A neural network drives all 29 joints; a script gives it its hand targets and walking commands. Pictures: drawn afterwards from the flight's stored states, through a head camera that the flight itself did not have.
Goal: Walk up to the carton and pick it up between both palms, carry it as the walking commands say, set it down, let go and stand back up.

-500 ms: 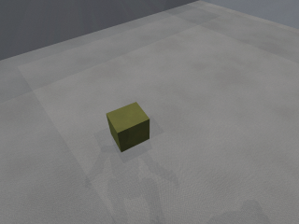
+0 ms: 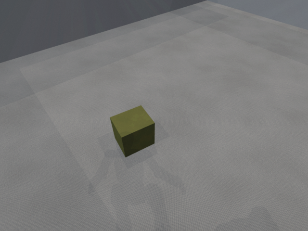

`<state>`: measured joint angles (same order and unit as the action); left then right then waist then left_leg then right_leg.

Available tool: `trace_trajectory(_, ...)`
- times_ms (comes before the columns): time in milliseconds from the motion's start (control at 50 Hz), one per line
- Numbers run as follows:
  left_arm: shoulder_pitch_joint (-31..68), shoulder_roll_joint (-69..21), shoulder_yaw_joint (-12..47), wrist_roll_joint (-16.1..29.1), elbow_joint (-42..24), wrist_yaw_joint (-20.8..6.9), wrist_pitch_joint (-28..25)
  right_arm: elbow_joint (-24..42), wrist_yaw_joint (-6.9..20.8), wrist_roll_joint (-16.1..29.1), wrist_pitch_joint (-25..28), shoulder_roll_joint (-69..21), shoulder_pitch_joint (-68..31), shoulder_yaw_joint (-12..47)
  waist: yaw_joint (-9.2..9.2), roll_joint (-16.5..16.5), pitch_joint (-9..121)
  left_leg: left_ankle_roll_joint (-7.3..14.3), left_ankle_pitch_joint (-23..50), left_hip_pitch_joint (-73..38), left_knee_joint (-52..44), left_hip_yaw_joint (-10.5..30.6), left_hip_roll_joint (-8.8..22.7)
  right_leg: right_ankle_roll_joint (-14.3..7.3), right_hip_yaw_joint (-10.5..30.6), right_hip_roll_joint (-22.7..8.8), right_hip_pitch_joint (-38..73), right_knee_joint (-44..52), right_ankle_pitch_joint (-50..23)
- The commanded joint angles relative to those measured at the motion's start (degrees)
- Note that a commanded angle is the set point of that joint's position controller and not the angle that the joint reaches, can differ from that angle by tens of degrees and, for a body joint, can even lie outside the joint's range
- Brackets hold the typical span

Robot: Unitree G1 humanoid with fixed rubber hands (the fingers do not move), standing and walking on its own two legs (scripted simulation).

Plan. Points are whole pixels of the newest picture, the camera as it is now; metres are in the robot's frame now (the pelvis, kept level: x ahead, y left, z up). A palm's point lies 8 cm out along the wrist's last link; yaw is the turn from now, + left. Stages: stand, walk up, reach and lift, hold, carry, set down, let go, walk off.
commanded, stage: stand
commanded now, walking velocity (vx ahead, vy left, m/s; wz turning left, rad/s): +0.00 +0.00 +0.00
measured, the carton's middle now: (133, 131) +0.96 +0.15 -0.65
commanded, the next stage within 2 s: walk up in 0.74 s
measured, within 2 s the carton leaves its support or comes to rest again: neither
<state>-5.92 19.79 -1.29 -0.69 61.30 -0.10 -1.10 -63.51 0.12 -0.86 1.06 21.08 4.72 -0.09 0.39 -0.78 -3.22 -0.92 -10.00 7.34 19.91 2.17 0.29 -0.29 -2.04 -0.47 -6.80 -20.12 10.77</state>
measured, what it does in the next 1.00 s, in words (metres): stands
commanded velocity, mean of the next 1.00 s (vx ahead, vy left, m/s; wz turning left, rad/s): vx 0.00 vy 0.00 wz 0.00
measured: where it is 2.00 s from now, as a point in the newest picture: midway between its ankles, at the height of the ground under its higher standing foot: (145, 225)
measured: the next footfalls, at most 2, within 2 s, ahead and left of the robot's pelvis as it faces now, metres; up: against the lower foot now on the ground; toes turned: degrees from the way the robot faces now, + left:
left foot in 1.20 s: +0.13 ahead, +0.15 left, +0.00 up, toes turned +8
right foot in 1.54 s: +0.31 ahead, -0.08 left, +0.00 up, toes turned +2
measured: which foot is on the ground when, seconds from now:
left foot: down 0.00-1.00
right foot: down 0.00-1.00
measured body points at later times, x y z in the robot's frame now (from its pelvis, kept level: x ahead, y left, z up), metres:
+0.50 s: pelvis +0.01 +0.00 +0.00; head +0.02 -0.01 +0.45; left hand +0.10 +0.30 -0.12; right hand +0.10 -0.31 -0.13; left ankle +0.01 +0.13 -0.75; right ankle +0.00 -0.11 -0.75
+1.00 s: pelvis +0.01 +0.00 +0.00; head +0.02 +0.00 +0.45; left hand +0.11 +0.31 -0.12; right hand +0.10 -0.31 -0.13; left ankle +0.01 +0.13 -0.74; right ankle +0.00 -0.11 -0.74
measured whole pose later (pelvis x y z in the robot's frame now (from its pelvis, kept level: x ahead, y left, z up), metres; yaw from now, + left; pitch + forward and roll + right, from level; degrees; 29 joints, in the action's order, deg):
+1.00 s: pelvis +0.01 +0.00 +0.00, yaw +0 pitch -2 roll +0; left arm -7.2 20.9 -2.7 -1.5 59.5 -1.0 -1.7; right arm -61.1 1.5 -1.4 0.8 21.6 7.4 -1.5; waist 0.1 -0.8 -2.5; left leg 1.0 -17.1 8.7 24.5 2.5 0.2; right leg -1.6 -2.5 -0.4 -7.3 -23.2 16.9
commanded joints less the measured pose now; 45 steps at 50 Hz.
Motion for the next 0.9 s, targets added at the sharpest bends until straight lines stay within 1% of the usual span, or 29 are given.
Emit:
trace_trajectory(0,1.9,10.9,-1.9,-0.1,-2.4,0.4,-0.6,3.2,-0.7,-0.3,0.9,11.4,-3.2,-2.0,0.55,1.6,3.6,2.6,6.7,0.2,-3.4,4.7,6.4,-1.3,6.0,-7.3,1.1,4.7,-4.7)
trace_trajectory(40,2.4,11.1,-1.7,0.0,-3.0,0.7,-0.9,3.2,-0.4,0.1,0.8,10.8,-2.3,-1.8,0.06,-0.6,3.4,2.2,5.1,0.1,-3.2,4.4,5.7,-1.4,6.3,-7.2,0.2,4.7,-4.0)
trace_trajectory(140,3.5,12.6,-2.0,-0.1,-3.2,0.6,-0.7,2.8,-0.5,0.1,0.6,9.8,-1.7,-1.5,-0.45,1.9,3.2,2.1,6.5,0.3,-3.4,4.7,6.5,-1.3,5.8,-7.2,-0.1,4.5,-3.9)
trace_trajectory(200,1.6,12.0,-2.2,-0.1,-2.9,0.7,-1.1,3.4,-0.5,-0.1,0.7,11.2,-2.4,-2.1,0.28,0.3,4.4,1.9,5.7,-0.9,-3.5,4.2,5.8,-1.3,5.7,-7.1,0.9,4.7,-3.0)
trace_trajectory(220,1.9,11.4,-1.9,0.0,-2.6,0.7,-0.9,3.4,-0.4,0.0,0.9,12.2,-2.6,-2.3,-0.2,2.5,3.1,2.0,5.2,-0.6,-3.4,4.6,6.2,-1.3,5.6,-6.9,-0.8,5.0,-3.1)
trace_trajectory(280,2.2,11.7,-1.8,0.3,-2.9,0.6,-0.9,3.2,-0.4,0.1,0.8,11.5,-2.7,-2.1,-0.06,-1.1,3.1,2.1,6.7,-0.7,-3.0,4.1,6.1,-1.6,6.5,-7.6,-0.1,5.3,-4.7)
trace_trajectory(300,2.7,11.2,-1.9,0.3,-3.1,0.6,-1.0,3.3,-0.4,0.2,0.8,10.9,-2.7,-2.0,-0.16,1.1,4.8,2.0,7.2,-1.0,-2.5,4.5,6.2,-1.7,6.1,-7.4,0.8,4.6,-5.7)
trace_trajectory(320,2.5,11.7,-2.0,0.0,-2.9,0.6,-1.0,3.1,-0.5,0.3,0.9,9.9,-1.6,-1.9,-0.05,1.3,5.7,2.1,8.0,-0.8,-3.3,4.7,6.2,-1.4,5.7,-7.5,2.2,4.4,-5.8)
trace_trajectory(340,2.7,11.2,-2.0,0.1,-3.1,0.5,-1.1,3.3,-0.5,0.3,1.0,9.8,-2.4,-1.6,-0.26,3.0,5.5,2.0,8.0,-1.6,-2.7,4.5,6.4,-1.4,6.2,-7.3,1.0,4.5,-6.7)
trace_trajectory(360,3.3,12.2,-2.2,-0.1,-2.7,0.6,-0.9,3.0,-0.6,0.1,0.6,10.9,-2.4,-2.0,-0.78,1.9,5.3,2.1,8.4,-1.5,-3.0,4.3,6.4,-1.4,5.8,-7.2,1.0,4.3,-6.6)
trace_trajectory(380,2.1,11.4,-2.0,0.0,-2.7,0.7,-0.8,3.4,-0.6,-0.2,0.7,11.0,-1.7,-2.0,-0.1,1.0,3.9,2.1,8.5,-0.7,-2.4,4.3,6.3,-1.4,5.6,-7.2,1.5,4.5,-7.6)
trace_trajectory(420,2.1,12.6,-2.0,0.2,-2.5,0.7,-0.9,3.1,-0.5,0.3,0.5,11.5,-2.4,-2.3,-0.07,-0.5,5.1,1.8,8.4,-1.1,-2.6,4.1,6.2,-1.4,6.1,-7.2,1.5,4.5,-7.6)
trace_trajectory(460,1.8,12.8,-2.3,0.1,-2.4,0.8,-1.1,2.8,-0.5,0.2,0.3,10.3,-0.5,-1.8,-0.32,1.8,4.2,1.6,9.0,-1.2,-2.6,4.0,6.3,-1.1,6.2,-7.1,0.9,4.6,-6.6)
trace_trajectory(480,2.5,12.5,-2.2,-0.3,-2.4,0.9,-0.9,3.1,-0.6,-0.1,0.5,11.2,-2.0,-2.1,-0.13,0.3,3.7,1.7,7.9,-0.5,-2.9,4.3,6.2,-1.4,5.6,-7.1,1.4,4.6,-5.8)
trace_trajectory(540,1.5,12.0,-1.9,0.3,-2.4,0.5,-0.8,2.8,-0.6,0.2,0.6,11.1,-2.1,-1.9,0.24,0.7,5.1,1.9,9.4,-0.4,-2.1,4.1,6.5,-1.7,6.1,-7.8,2.3,4.8,-8.7)
trace_trajectory(560,2.8,13.0,-2.2,-0.1,-2.9,0.6,-1.1,2.7,-0.4,0.2,0.1,9.2,-1.3,-1.3,-0.4,1.5,5.8,1.7,9.5,-1.3,-2.5,3.9,6.4,-1.5,5.7,-7.2,2.3,4.5,-8.3)
trace_trajectory(580,2.4,11.9,-1.8,0.4,-2.9,0.5,-0.8,2.9,-0.5,0.3,0.5,11.2,-2.3,-1.6,-0.13,0.3,4.6,1.9,9.4,-1.0,-2.0,3.5,6.4,-1.3,6.4,-7.0,1.5,4.9,-8.4)
trace_trajectory(600,2.1,11.8,-1.8,0.1,-2.2,0.7,-0.9,2.9,-0.6,0.1,0.5,11.6,-1.9,-2.2,-0.9,-0.8,4.2,2.0,9.6,-1.0,-2.4,4.2,6.5,-1.5,6.3,-7.7,1.7,4.9,-9.4)
trace_trajectory(640,1.1,11.6,-2.1,0.2,-2.5,0.7,-0.9,2.8,-0.7,0.1,0.4,11.3,-2.0,-1.8,0.09,-0.2,6.0,2.1,9.4,-1.5,-2.6,4.0,6.6,-1.5,6.5,-7.4,2.7,4.7,-9.7)
trace_trajectory(660,1.9,12.1,-1.9,0.4,-2.2,0.6,-0.9,2.9,-0.7,0.1,0.2,11.2,-2.6,-2.0,0.2,-0.1,4.0,2.1,10.3,-1.0,-3.4,4.5,6.6,-1.3,5.5,-7.5,1.8,4.5,-8.3)
trace_trajectory(680,2.1,11.7,-1.9,0.0,-2.0,0.7,-0.8,3.1,-0.7,0.4,0.5,11.2,-2.6,-2.0,-0.18,1.9,4.7,2.2,9.3,-1.8,-3.0,4.0,6.9,-1.5,6.2,-7.4,2.2,4.8,-8.9)
trace_trajectory(700,2.6,12.3,-1.9,0.1,-2.4,0.7,-0.8,2.8,-1.0,0.3,0.4,10.9,-1.8,-2.0,-0.34,2.5,4.4,2.0,9.4,-1.9,-3.1,4.1,6.8,-1.3,5.8,-7.1,1.8,4.5,-8.2)
trace_trajectory(720,2.3,12.6,-2.0,-0.1,-2.4,0.6,-0.9,2.7,-0.8,0.1,0.3,11.8,-2.2,-2.2,0.25,1.2,4.9,2.1,9.2,-2.3,-3.1,4.0,6.7,-1.0,6.2,-7.0,1.6,5.0,-7.1)
trace_trajectory(760,2.5,13.1,-2.3,-0.1,-2.3,0.9,-0.9,2.7,-0.7,0.0,0.5,10.5,-1.6,-2.0,-0.34,1.1,4.2,2.0,8.2,-1.2,-3.5,3.9,6.6,-1.5,5.9,-7.3,2.2,4.5,-7.6)
trace_trajectory(780,2.7,12.6,-2.1,0.1,-2.6,0.9,-0.6,2.5,-0.6,0.0,0.5,10.6,-2.4,-1.7,0.52,-0.9,2.0,2.0,8.4,0.4,-3.4,3.8,6.5,-1.5,6.9,-7.5,1.3,5.2,-8.2)
trace_trajectory(820,1.2,11.9,-1.8,0.1,-2.2,0.8,-0.8,2.7,-0.6,0.0,0.6,10.5,-1.3,-1.7,-0.35,1.3,3.7,2.5,6.5,-1.0,-3.3,4.1,6.9,-1.8,6.4,-7.5,1.5,5.1,-7.3)
trace_trajectory(840,1.4,13.0,-1.9,0.2,-2.0,0.6,-1.0,3.0,-0.6,-0.1,0.5,10.7,-0.8,-1.6,-0.28,0.2,3.8,2.2,7.3,-0.8,-4.1,4.2,6.8,-1.9,7.0,-7.7,1.8,4.7,-6.8)
trace_trajectory(860,2.9,12.8,-2.2,0.2,-2.6,0.8,-0.8,3.3,-0.6,0.0,0.5,10.7,-2.6,-1.9,-0.12,1.5,3.8,2.2,8.5,-1.2,-3.6,4.0,6.9,-1.6,6.6,-7.5,1.5,4.9,-7.2)
trace_trajectory(880,2.4,11.9,-2.0,0.0,-2.7,0.7,-0.6,3.3,-0.8,0.2,0.5,12.5,-2.8,-2.0,0.03,0.6,3.9,2.2,7.5,-0.8,-3.4,4.3,6.7,-1.5,6.2,-7.3,1.7,5.3,-7.4)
